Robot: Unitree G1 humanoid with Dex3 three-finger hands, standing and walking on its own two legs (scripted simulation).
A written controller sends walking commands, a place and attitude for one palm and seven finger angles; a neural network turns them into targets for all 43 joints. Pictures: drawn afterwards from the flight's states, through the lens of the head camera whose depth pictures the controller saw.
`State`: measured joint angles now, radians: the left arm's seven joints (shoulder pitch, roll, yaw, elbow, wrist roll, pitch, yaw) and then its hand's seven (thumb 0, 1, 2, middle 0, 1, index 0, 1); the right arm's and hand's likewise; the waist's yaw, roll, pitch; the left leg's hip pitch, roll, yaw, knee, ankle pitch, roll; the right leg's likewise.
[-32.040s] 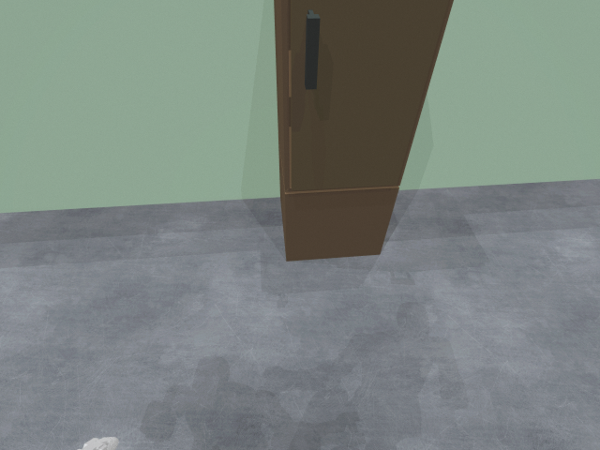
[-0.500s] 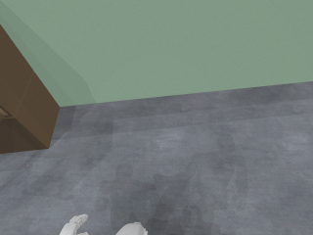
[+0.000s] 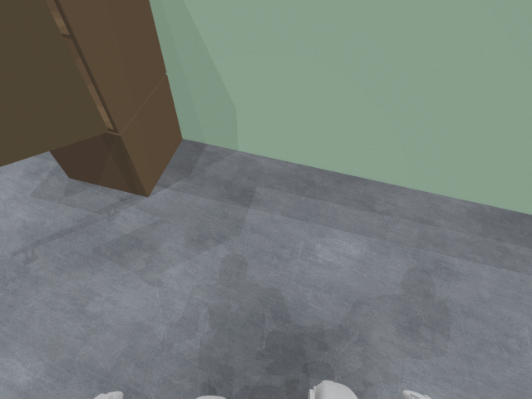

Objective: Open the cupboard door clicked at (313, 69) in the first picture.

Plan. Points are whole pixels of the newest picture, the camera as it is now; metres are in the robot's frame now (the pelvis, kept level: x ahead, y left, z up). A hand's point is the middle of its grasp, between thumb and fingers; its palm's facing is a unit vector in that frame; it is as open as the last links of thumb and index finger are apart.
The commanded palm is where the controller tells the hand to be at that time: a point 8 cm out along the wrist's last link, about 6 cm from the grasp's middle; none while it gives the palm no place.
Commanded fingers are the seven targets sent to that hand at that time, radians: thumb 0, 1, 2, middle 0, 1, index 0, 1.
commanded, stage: turn to face it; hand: left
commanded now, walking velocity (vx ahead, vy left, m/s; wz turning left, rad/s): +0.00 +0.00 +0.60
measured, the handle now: out of the picture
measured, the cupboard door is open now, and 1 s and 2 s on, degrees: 45 45 45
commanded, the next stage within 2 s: take the last steps up to it in 0.84 s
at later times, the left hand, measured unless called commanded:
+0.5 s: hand out of the picture +0.00 +0.18 -0.17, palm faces +0.36 -0.91 -0.21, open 7.3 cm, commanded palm none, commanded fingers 0.00 0.90 0.90 -0.20 -0.30 -0.20 -0.30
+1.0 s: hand out of the picture -0.01 +0.14 -0.15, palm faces +0.51 -0.83 -0.24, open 7.4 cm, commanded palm none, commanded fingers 0.00 0.90 0.90 -0.20 -0.30 -0.20 -0.30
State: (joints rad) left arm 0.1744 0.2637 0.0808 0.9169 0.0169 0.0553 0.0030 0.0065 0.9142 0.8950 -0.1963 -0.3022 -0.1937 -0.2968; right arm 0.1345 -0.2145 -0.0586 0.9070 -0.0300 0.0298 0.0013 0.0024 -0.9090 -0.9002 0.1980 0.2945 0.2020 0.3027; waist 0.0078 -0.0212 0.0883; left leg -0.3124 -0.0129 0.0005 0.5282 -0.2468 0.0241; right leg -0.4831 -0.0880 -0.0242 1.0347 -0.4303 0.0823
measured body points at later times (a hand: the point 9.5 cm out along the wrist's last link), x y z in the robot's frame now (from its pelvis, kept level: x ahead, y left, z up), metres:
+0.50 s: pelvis +0.01 -0.03 -0.01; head +0.06 +0.00 +0.44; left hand -0.02 +0.22 -0.16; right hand +0.18 -0.24 -0.15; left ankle -0.03 +0.09 -0.73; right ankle +0.01 -0.15 -0.73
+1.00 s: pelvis +0.03 -0.05 +0.00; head +0.08 -0.05 +0.45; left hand -0.04 +0.18 -0.14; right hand +0.21 -0.23 -0.16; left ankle -0.06 +0.05 -0.66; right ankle +0.07 -0.14 -0.73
